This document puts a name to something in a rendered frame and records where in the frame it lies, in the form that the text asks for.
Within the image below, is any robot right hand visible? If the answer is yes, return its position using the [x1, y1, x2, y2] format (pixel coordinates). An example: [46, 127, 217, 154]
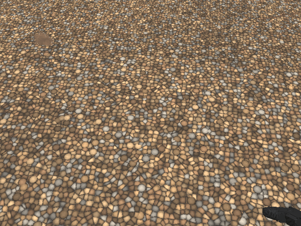
[262, 206, 301, 226]

